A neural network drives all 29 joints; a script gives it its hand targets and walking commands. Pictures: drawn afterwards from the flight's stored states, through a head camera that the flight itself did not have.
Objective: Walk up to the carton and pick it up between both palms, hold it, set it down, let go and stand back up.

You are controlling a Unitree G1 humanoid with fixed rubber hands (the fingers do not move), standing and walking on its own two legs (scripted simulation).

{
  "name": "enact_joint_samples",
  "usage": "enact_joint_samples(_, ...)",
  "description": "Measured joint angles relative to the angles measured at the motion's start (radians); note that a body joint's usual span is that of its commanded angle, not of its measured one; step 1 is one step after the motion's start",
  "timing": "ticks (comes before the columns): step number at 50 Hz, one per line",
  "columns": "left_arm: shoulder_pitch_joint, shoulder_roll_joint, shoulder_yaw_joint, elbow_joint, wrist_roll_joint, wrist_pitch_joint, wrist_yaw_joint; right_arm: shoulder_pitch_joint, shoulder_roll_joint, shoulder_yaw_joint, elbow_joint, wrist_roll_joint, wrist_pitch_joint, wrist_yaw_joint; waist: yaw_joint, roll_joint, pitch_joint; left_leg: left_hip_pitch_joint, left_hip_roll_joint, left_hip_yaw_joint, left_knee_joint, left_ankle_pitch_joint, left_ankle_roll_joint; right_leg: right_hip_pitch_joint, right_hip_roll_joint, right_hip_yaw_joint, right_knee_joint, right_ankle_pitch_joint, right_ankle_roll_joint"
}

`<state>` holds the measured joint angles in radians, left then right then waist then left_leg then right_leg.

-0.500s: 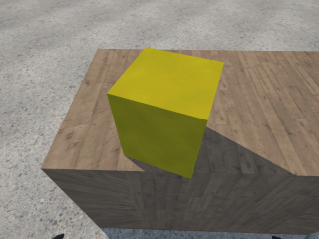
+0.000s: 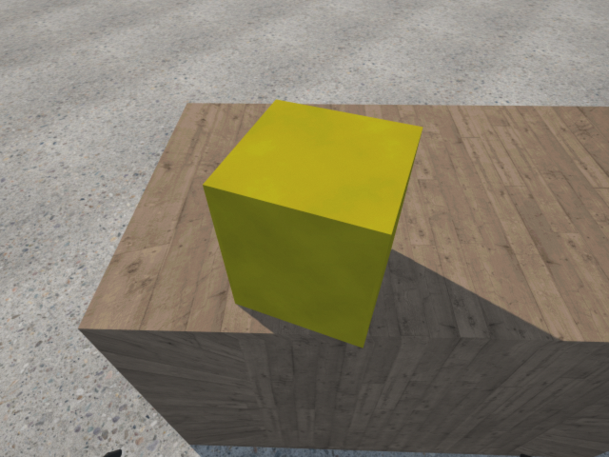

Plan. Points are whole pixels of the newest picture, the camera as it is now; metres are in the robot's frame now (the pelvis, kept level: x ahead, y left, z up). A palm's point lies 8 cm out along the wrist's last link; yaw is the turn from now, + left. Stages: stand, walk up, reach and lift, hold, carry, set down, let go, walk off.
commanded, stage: walk up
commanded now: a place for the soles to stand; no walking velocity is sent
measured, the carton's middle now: (319, 224) +0.42 +0.00 +0.08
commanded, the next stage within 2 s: reach and lift in 0.30 s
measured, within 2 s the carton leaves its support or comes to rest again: neither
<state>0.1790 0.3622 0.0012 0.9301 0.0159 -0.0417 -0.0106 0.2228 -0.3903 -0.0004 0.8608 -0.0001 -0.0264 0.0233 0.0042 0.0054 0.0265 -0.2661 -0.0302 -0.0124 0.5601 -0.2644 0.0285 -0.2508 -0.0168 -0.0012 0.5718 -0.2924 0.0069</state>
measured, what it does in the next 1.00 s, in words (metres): stands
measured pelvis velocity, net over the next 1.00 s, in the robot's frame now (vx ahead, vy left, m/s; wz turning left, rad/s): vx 0.00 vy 0.01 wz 0.00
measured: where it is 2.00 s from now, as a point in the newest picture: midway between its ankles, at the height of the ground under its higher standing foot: outside the picture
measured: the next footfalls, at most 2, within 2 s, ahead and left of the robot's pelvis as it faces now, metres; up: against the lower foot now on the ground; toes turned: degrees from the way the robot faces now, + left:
none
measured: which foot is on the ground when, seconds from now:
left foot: down 0.00-1.00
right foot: down 0.00-1.00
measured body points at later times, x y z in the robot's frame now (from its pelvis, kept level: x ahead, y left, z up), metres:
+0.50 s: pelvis -0.01 +0.00 -0.01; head +0.00 +0.00 +0.44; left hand +0.15 +0.29 -0.09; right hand +0.14 -0.29 -0.11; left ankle +0.02 +0.11 -0.73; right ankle +0.01 -0.12 -0.73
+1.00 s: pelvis +0.00 +0.01 +0.01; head -0.01 +0.01 +0.46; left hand +0.17 +0.28 -0.03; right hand +0.16 -0.24 -0.05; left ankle +0.02 +0.11 -0.73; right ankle +0.01 -0.12 -0.73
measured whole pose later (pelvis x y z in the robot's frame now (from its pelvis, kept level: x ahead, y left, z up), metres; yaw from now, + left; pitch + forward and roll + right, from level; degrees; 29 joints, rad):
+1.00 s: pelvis +0.00 +0.01 +0.01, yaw +0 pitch -7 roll +0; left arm 0.28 0.36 0.00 0.22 -0.02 0.37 -0.03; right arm 0.29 -0.19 -0.08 0.46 -0.03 -0.02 -0.01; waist 0.00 0.00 0.09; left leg -0.08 -0.03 -0.01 0.42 -0.21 0.02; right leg -0.05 -0.02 0.00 0.40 -0.22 0.02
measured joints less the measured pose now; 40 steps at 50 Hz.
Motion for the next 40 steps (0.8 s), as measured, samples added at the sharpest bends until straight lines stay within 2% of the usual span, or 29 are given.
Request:
enact_joint_samples(16,-0.014,0.000,0.000,0.027,0.000,0.000,0.001,-0.010,0.000,0.000,0.023,0.000,0.008,0.000,0.000,0.000,0.000,0.005,0.000,0.000,-0.026,0.023,0.000,0.006,0.000,0.000,-0.030,0.026,0.002)
enact_joint_samples(19,-0.025,0.000,0.000,-0.110,0.000,0.180,0.026,-0.055,0.036,-0.104,0.072,-0.032,-0.081,0.021,0.000,0.000,0.015,-0.021,0.000,0.000,0.014,0.009,-0.004,-0.020,0.000,-0.002,0.013,0.008,-0.011)
enact_joint_samples(21,-0.049,0.000,0.000,-0.209,0.000,0.285,0.031,-0.093,0.052,-0.139,0.073,-0.034,-0.105,0.031,0.000,0.000,0.044,-0.027,0.000,0.000,0.050,-0.008,-0.005,-0.026,0.000,-0.002,0.049,-0.008,-0.011)
enact_joint_samples(25,-0.084,0.000,0.000,-0.363,0.000,0.405,0.024,-0.131,0.075,-0.141,0.054,-0.035,-0.100,0.034,0.000,-0.002,0.056,-0.026,0.000,0.000,0.067,-0.019,-0.006,-0.025,0.000,-0.002,0.067,-0.019,-0.004)
enact_joint_samples(30,-0.080,0.000,0.000,-0.481,0.000,0.425,0.000,-0.116,0.096,-0.122,-0.020,-0.035,-0.088,0.024,0.000,-0.002,0.061,0.034,0.001,0.000,0.034,-0.018,-0.006,0.035,0.000,-0.002,0.034,-0.017,0.000)
enact_joint_samples(40,0.020,0.000,0.000,-0.585,0.000,0.426,-0.024,-0.036,0.117,-0.091,-0.211,-0.035,-0.038,-0.010,0.000,-0.003,0.062,0.169,0.002,0.000,-0.082,0.015,-0.006,0.178,0.000,-0.001,-0.101,0.027,0.007)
